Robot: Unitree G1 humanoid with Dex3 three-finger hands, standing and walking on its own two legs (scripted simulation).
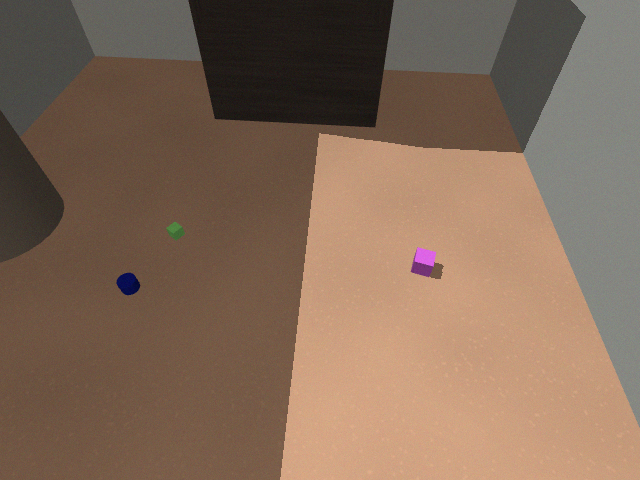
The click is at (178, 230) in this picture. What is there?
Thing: cube
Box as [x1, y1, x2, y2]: [166, 222, 184, 239]
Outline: 174,222 166,228 168,233 173,238 177,239 184,234 182,227 176,222
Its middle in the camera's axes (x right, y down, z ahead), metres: -0.60 -0.02 +1.60
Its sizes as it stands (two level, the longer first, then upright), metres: 0.046 0.046 0.046
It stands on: the floor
